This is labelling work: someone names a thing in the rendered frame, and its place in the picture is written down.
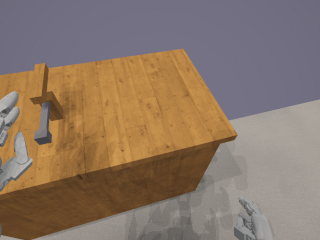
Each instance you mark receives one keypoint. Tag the robot right hand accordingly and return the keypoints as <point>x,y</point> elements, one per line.
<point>256,228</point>

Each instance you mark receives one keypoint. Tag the robot left hand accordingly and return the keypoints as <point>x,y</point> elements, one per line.
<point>15,166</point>

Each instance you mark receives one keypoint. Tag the counter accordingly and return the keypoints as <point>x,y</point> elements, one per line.
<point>126,132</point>

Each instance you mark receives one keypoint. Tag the tap lever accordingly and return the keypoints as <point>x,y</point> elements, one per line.
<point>43,136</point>

